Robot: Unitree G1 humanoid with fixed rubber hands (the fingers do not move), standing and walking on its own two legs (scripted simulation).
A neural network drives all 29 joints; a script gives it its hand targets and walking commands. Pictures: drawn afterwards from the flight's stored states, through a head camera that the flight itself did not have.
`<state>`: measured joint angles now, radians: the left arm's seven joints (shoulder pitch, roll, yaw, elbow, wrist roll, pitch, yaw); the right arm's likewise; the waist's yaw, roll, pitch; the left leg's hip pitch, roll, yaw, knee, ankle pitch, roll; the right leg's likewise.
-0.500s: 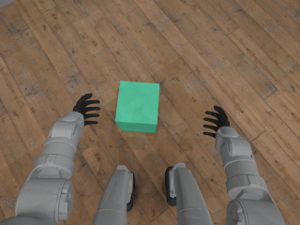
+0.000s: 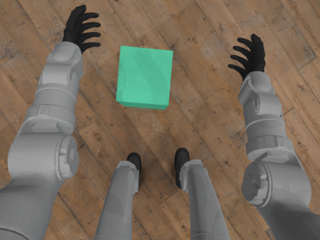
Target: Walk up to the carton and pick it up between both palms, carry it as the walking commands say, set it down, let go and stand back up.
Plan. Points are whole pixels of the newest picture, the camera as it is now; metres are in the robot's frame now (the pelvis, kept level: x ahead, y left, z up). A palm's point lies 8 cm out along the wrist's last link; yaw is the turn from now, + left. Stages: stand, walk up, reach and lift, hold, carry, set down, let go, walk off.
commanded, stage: reach and lift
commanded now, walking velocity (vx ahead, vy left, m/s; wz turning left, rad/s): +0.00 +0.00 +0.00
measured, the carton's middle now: (145, 82) +0.53 +0.05 -0.54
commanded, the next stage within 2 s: none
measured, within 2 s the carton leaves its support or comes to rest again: neither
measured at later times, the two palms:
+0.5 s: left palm (92, 41) +0.55 +0.17 -0.16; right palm (239, 65) +0.50 -0.20 -0.16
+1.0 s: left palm (104, 60) +0.55 +0.18 -0.31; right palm (217, 76) +0.51 -0.20 -0.32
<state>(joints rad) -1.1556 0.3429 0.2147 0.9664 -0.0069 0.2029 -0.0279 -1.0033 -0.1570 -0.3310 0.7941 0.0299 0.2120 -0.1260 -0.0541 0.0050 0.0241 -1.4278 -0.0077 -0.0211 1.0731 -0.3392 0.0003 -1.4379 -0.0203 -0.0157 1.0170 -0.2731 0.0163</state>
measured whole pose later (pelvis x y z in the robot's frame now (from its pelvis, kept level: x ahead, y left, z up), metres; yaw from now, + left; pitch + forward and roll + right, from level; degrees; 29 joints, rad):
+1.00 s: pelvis -0.03 +0.00 -0.18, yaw -1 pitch +47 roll -2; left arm -1.49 0.43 0.14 1.12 -0.08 0.15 0.04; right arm -1.36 -0.24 -0.30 0.97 0.10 0.15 -0.16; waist -0.05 0.00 0.12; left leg -2.07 -0.01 -0.03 1.82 -0.56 0.00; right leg -2.09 0.00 0.00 1.75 -0.47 0.03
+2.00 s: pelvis -0.05 +0.00 -0.29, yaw -1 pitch +35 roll -2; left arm -1.69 0.48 -0.01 1.26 -0.22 0.09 0.05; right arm -1.59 -0.30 -0.18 1.20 0.21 0.06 -0.14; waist -0.03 0.01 0.48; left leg -2.21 -0.02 -0.03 2.22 -0.62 0.00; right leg -2.23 0.01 0.01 2.15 -0.53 0.04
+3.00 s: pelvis -0.03 +0.00 -0.30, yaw +0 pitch +37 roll -3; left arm -1.54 0.31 0.18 1.00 0.01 0.22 0.01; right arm -1.49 -0.21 -0.41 0.99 0.02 0.22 -0.06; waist -0.04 -0.02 0.40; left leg -2.24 -0.06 -0.04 2.25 -0.65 -0.01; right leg -2.24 0.05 0.04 2.19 -0.59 0.08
